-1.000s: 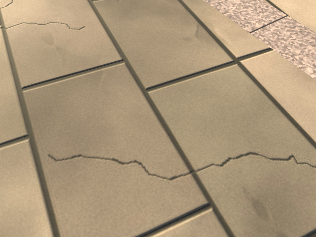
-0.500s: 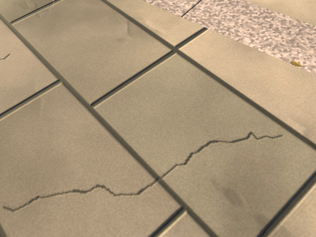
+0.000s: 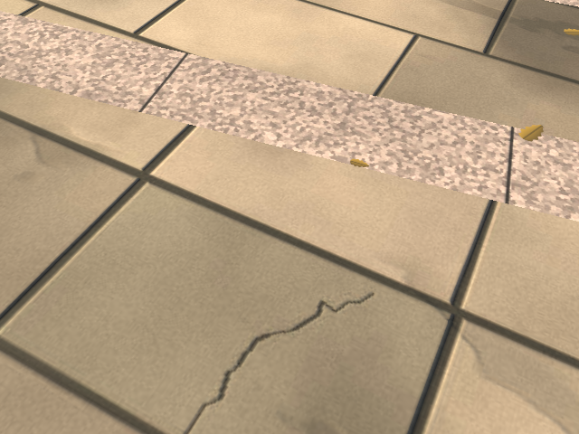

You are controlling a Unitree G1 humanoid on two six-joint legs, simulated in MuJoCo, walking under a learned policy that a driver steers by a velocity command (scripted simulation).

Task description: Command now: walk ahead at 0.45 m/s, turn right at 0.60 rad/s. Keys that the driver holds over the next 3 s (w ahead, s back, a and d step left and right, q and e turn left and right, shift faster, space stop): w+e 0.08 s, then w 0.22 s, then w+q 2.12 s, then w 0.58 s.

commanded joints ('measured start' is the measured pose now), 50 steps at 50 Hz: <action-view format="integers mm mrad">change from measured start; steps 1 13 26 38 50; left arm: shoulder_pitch -121 232 23 82 -23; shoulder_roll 20 274 74 170 65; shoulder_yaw -5 77 10 36 -15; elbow -126 -66 16 75 -48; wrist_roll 0 9 43 15 44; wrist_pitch -17 -4 -91 -17 -71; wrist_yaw -12 -15 -5 35 14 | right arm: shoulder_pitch -42 156 -86 -135 -58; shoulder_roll -160 -72 -92 -145 -181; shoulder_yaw -28 25 1 -21 -36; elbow -64 -97 -132 -254 -281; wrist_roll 2 -2 31 32 21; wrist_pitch -11 2 30 30 20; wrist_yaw -5 14 21 80 18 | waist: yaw -10 149 58 22 76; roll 152 -163 21 -41 81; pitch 70 -309 56 -39 -13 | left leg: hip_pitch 45 -543 -614 -386 -169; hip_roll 233 71 131 -49 136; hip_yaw -95 66 -202 27 -386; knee -154 915 621 313 -65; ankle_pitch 223 -92 277 83 397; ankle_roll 144 -4 -15 124 307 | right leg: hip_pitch -132 1146 512 807 64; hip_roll -38 -244 -145 -197 -39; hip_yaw -15 468 -73 -247 -13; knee -106 -541 -943 -520 -75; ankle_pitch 128 -44 242 977 -48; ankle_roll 18 -346 -211 -101 59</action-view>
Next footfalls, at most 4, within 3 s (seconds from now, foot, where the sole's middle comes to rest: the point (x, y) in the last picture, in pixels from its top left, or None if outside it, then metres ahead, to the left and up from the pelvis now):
0.24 right None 0.28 -0.18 -0.78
0.78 left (256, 390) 0.61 0.04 -0.78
1.26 right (308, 280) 0.92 -0.11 -0.78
1.78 left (174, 251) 1.03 0.26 -0.78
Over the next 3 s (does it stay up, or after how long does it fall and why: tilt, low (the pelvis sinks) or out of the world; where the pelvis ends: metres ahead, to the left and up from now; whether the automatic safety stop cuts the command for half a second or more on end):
stays up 1.31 0.62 0.00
